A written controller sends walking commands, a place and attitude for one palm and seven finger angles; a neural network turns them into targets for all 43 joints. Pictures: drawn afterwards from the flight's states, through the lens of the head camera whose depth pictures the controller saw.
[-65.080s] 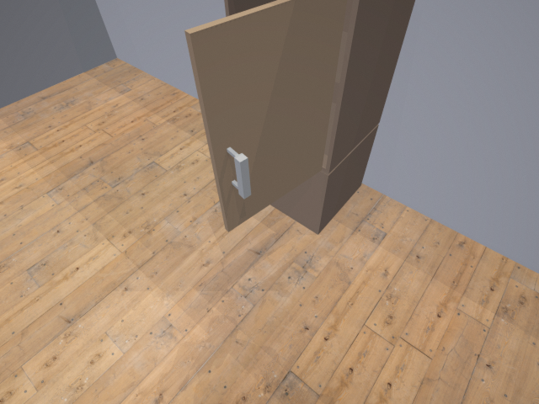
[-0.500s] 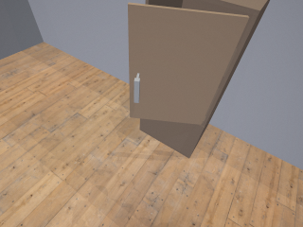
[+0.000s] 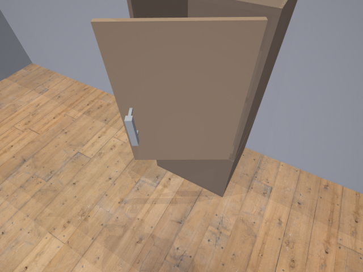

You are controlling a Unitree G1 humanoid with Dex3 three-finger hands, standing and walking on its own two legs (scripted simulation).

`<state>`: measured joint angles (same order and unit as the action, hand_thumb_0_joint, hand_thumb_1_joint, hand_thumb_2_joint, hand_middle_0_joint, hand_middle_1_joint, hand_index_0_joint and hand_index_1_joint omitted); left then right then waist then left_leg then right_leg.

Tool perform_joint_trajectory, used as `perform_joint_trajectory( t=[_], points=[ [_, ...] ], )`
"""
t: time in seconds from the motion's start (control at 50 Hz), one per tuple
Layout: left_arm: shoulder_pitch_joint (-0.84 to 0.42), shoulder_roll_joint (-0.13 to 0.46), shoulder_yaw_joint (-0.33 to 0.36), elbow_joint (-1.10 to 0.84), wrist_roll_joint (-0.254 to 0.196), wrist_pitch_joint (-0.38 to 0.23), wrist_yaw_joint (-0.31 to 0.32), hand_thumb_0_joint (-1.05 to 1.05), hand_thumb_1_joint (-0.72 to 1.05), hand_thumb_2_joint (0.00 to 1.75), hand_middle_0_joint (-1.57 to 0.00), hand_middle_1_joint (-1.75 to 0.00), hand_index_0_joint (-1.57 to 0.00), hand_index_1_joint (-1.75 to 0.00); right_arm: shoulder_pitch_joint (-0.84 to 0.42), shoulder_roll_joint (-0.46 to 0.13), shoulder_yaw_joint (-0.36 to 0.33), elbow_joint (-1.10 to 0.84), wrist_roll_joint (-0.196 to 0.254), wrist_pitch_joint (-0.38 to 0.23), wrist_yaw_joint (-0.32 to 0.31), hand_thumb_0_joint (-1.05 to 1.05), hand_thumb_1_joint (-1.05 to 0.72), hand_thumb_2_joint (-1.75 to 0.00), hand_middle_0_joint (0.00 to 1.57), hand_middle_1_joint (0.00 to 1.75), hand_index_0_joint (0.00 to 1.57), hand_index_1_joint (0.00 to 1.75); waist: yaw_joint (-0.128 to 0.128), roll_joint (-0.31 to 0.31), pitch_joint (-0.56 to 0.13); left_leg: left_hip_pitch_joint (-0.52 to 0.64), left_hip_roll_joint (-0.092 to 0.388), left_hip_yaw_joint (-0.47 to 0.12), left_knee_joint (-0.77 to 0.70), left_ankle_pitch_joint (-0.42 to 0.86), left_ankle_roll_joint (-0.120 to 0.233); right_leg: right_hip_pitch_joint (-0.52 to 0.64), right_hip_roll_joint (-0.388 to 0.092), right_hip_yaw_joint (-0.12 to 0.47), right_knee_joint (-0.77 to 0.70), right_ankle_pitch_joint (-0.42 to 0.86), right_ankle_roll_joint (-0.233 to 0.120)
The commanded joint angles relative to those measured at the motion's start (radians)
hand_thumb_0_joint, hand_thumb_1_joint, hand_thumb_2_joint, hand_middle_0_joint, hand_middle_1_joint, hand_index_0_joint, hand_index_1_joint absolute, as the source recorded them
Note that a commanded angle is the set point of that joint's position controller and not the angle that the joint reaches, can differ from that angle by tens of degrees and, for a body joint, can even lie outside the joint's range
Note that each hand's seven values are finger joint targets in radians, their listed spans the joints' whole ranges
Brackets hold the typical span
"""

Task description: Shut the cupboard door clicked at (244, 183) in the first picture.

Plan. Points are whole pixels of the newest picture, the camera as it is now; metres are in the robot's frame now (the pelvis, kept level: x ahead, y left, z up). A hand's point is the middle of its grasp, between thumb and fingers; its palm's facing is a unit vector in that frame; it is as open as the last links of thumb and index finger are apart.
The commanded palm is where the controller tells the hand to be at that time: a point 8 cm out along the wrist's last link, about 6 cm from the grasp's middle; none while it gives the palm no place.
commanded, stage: take the last steps up to it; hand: left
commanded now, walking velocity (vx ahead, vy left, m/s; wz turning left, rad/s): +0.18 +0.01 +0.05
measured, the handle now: (133, 127) +0.58 +0.19 -0.09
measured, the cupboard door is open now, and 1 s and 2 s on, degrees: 29 29 29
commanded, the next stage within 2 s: come to a stop and stand still in 0.10 s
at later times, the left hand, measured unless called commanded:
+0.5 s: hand out of the picture +0.10 +0.17 -0.18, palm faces +0.05 -0.98 -0.17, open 7.3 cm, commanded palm none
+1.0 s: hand out of the picture +0.10 +0.15 -0.17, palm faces +0.07 -0.98 -0.21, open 7.2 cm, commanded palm none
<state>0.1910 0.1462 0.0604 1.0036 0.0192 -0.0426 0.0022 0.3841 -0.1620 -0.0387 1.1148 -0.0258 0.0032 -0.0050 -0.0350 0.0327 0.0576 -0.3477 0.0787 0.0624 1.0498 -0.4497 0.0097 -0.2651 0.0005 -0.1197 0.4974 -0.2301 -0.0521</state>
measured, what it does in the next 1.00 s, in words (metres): steps on the spot: left foot, then left foot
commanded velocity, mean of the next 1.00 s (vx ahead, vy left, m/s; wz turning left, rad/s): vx -0.02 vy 0.03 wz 0.00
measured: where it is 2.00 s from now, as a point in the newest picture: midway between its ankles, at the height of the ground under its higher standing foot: outside the picture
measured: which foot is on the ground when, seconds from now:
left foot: up 0.00-0.24, down 0.26-0.68, up 0.70-0.98, down 1.00-1.00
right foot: down 0.00-1.00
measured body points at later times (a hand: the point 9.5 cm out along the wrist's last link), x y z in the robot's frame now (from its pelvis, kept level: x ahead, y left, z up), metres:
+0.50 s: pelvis +0.10 +0.01 +0.00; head +0.15 +0.02 +0.45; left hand +0.10 +0.22 -0.16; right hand +0.19 -0.20 -0.15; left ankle +0.13 +0.10 -0.74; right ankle +0.03 -0.09 -0.73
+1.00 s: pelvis +0.07 -0.03 +0.01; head +0.09 -0.03 +0.45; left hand +0.10 +0.20 -0.15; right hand +0.07 -0.28 -0.15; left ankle +0.05 +0.10 -0.73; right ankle +0.06 -0.13 -0.74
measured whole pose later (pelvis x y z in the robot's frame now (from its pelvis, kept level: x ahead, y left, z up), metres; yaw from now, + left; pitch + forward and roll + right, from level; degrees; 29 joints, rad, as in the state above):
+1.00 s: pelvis +0.07 -0.03 +0.01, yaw +1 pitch +0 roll +0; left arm 0.24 0.16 0.04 1.04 0.02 -0.01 0.03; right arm 0.29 -0.21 -0.03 1.08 -0.02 0.02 -0.01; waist 0.01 -0.01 0.04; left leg -0.19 0.02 0.03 0.47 -0.24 -0.02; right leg -0.19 0.00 -0.05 0.45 -0.27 -0.03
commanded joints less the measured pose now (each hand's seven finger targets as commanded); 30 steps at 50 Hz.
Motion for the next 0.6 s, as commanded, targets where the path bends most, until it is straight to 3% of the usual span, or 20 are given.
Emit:
perform_joint_trajectory(
  t=[0.0,0.04,0.1,0.14,0.18,0.2,0.22,0.24,0.26,0.28,0.3,0.36,0.4,0.42,0.44,0.48,0.5,0.54,0.58],
  points=[
    [0.098,0.094,0.005,0.008,0.003,-0.016,0.016,0.00,0.90,0.90,-0.20,-0.30,-0.20,-0.30,0.011,-0.015,-0.008,-0.074,-0.002,-0.020,-0.001,0.00,-0.90,-0.90,0.20,0.30,0.20,0.30,0.009,-0.101,-0.022,-0.130,0.029,-0.019,-0.042,0.094,-0.016,0.083,-0.260,0.191,-0.303,0.186,-0.132],
    [0.106,0.087,0.004,0.011,0.005,-0.023,0.016,0.00,0.90,0.90,-0.20,-0.30,-0.20,-0.30,0.007,0.002,-0.003,-0.081,-0.003,-0.014,0.002,0.00,-0.90,-0.90,0.20,0.30,0.20,0.30,0.002,-0.106,-0.022,-0.106,0.023,-0.001,-0.136,0.123,-0.024,0.061,-0.255,0.165,-0.306,0.234,-0.142],
    [0.127,0.113,0.004,0.031,0.007,-0.026,0.014,0.00,0.90,0.90,-0.20,-0.30,-0.20,-0.30,-0.056,0.000,-0.002,-0.105,0.001,-0.022,0.009,0.00,-0.90,-0.90,0.20,0.30,0.20,0.30,0.019,-0.106,-0.021,-0.077,0.007,0.017,-0.298,0.138,-0.026,0.094,-0.264,0.180,-0.290,0.243,-0.154],
    [0.132,0.123,0.006,0.040,0.002,-0.026,0.013,0.00,0.90,0.90,-0.20,-0.30,-0.20,-0.30,-0.082,-0.011,0.004,-0.115,0.001,-0.031,0.008,0.00,-0.90,-0.90,0.20,0.30,0.20,0.30,0.022,-0.104,-0.020,-0.040,-0.005,0.023,-0.389,0.177,-0.024,0.117,-0.258,0.176,-0.260,0.254,-0.144],
    [0.125,0.115,0.004,0.051,-0.003,-0.019,0.014,0.00,0.90,0.90,-0.20,-0.30,-0.20,-0.30,-0.060,-0.024,0.006,-0.100,-0.001,-0.043,0.003,0.00,-0.90,-0.90,0.20,0.30,0.20,0.30,0.004,-0.108,-0.024,0.089,-0.027,0.037,-0.527,0.277,-0.022,0.082,-0.223,0.149,-0.194,0.217,-0.104],
    [0.130,0.091,-0.003,0.056,-0.003,-0.014,0.016,0.00,0.90,0.90,-0.20,-0.30,-0.20,-0.30,-0.031,-0.044,0.006,-0.082,0.000,-0.052,0.001,0.00,-0.90,-0.90,0.20,0.30,0.20,0.30,-0.002,-0.048,-0.034,0.193,-0.014,0.002,-0.582,0.442,-0.017,0.027,-0.177,0.117,-0.107,0.244,-0.063],
    [0.161,0.061,-0.014,0.058,-0.009,-0.010,0.022,0.00,0.90,0.90,-0.20,-0.30,-0.20,-0.30,0.004,-0.083,0.008,-0.074,-0.001,-0.061,-0.009,0.00,-0.90,-0.90,0.20,0.30,0.20,0.30,-0.002,0.059,-0.077,0.282,0.071,-0.093,-0.604,0.704,0.020,0.001,-0.117,0.075,-0.015,0.235,-0.010],
    [0.187,0.031,-0.028,0.057,-0.017,-0.002,0.031,0.00,0.90,0.90,-0.20,-0.30,-0.20,-0.30,0.001,-0.123,0.010,-0.074,0.001,-0.058,-0.024,0.00,-0.90,-0.90,0.20,0.30,0.20,0.30,0.016,0.131,-0.102,0.315,0.185,-0.182,-0.587,0.977,0.088,-0.014,-0.078,0.057,-0.006,0.067,0.034],
    [0.199,0.024,-0.036,0.066,-0.013,0.010,0.040,0.00,0.90,0.90,-0.20,-0.30,-0.20,-0.30,-0.043,-0.133,0.012,-0.080,0.004,-0.044,-0.034,0.00,-0.90,-0.90,0.20,0.30,0.20,0.30,0.030,0.099,-0.071,0.253,0.221,-0.175,-0.603,0.978,0.117,0.031,-0.066,0.057,-0.037,-0.080,0.045],
    [0.213,0.025,-0.039,0.078,-0.009,0.022,0.041,0.00,0.90,0.90,-0.20,-0.30,-0.20,-0.30,-0.106,-0.127,0.019,-0.090,0.009,-0.035,-0.044,0.00,-0.90,-0.90,0.20,0.30,0.20,0.30,0.045,0.101,-0.025,0.213,0.191,-0.157,-0.619,0.935,0.108,0.046,-0.074,0.072,-0.089,-0.037,0.049],
    [0.213,0.046,-0.038,0.089,-0.005,0.032,0.042,0.00,0.90,0.90,-0.20,-0.30,-0.20,-0.30,-0.134,-0.115,0.023,-0.091,0.017,-0.031,-0.049,0.00,-0.90,-0.90,0.20,0.30,0.20,0.30,0.046,0.149,-0.008,0.206,0.158,-0.139,-0.618,0.980,0.093,0.058,-0.088,0.079,-0.106,0.066,0.053],
    [0.198,0.099,-0.026,0.076,-0.009,0.042,0.046,0.00,0.90,0.90,-0.20,-0.30,-0.20,-0.30,-0.118,-0.130,0.009,-0.092,0.025,-0.014,-0.057,0.00,-0.90,-0.90,0.20,0.30,0.20,0.30,0.027,0.062,-0.078,0.293,0.135,-0.118,-0.580,1.091,0.068,0.073,-0.106,0.091,-0.068,0.267,0.046],
    [0.191,0.112,-0.017,0.054,-0.005,0.047,0.049,0.00,0.90,0.90,-0.20,-0.30,-0.20,-0.30,-0.111,-0.156,-0.011,-0.097,0.024,-0.003,-0.059,0.00,-0.90,-0.90,0.20,0.30,0.20,0.30,0.020,0.033,-0.137,0.351,0.153,-0.117,-0.556,1.138,0.078,0.058,-0.104,0.079,-0.024,0.290,0.044],
    [0.182,0.120,-0.011,0.035,-0.004,0.052,0.049,0.00,0.90,0.90,-0.20,-0.30,-0.20,-0.30,-0.096,-0.175,-0.020,-0.102,0.022,0.003,-0.059,0.00,-0.90,-0.90,0.20,0.30,0.20,0.30,0.012,0.033,-0.175,0.374,0.172,-0.131,-0.555,1.166,0.090,0.048,-0.094,0.072,0.011,0.248,0.045],
    [0.172,0.117,-0.007,0.017,-0.003,0.057,0.048,0.00,0.90,0.90,-0.20,-0.30,-0.20,-0.30,-0.090,-0.187,-0.028,-0.105,0.020,0.007,-0.060,0.00,-0.90,-0.90,0.20,0.30,0.20,0.30,0.009,0.047,-0.196,0.397,0.203,-0.159,-0.572,1.189,0.113,0.018,-0.077,0.073,0.063,0.110,0.048],
    [0.147,0.109,0.002,-0.016,-0.003,0.072,0.043,0.00,0.90,0.90,-0.20,-0.30,-0.20,-0.30,-0.090,-0.207,-0.038,-0.105,0.011,0.013,-0.061,0.00,-0.90,-0.90,0.20,0.30,0.20,0.30,0.009,0.074,-0.193,0.395,0.274,-0.223,-0.622,1.163,0.182,-0.057,-0.042,0.092,0.189,-0.209,0.047],
    [0.140,0.101,0.002,-0.027,-0.001,0.077,0.041,0.00,0.90,0.90,-0.20,-0.30,-0.20,-0.30,-0.099,-0.205,-0.040,-0.110,0.007,0.014,-0.062,0.00,-0.90,-0.90,0.20,0.30,0.20,0.30,0.012,0.055,-0.186,0.393,0.288,-0.228,-0.629,1.125,0.207,-0.087,-0.033,0.108,0.237,-0.275,0.044],
    [0.132,0.092,0.011,-0.040,-0.001,0.088,0.038,0.00,0.90,0.90,-0.20,-0.30,-0.20,-0.30,-0.137,-0.200,-0.040,-0.126,-0.001,0.018,-0.061,0.00,-0.90,-0.90,0.20,0.30,0.20,0.30,0.022,0.076,-0.182,0.328,0.294,-0.220,-0.648,0.988,0.225,-0.099,-0.028,0.140,0.310,-0.315,0.043],
    [0.158,0.085,0.014,-0.039,0.002,0.091,0.036,0.00,0.90,0.90,-0.20,-0.30,-0.20,-0.30,-0.185,-0.184,-0.038,-0.144,-0.005,0.020,-0.052,0.00,-0.90,-0.90,0.20,0.30,0.20,0.30,0.048,0.075,-0.184,0.204,0.260,-0.182,-0.660,0.793,0.198,-0.003,-0.030,0.130,0.249,-0.241,0.039]
  ],
)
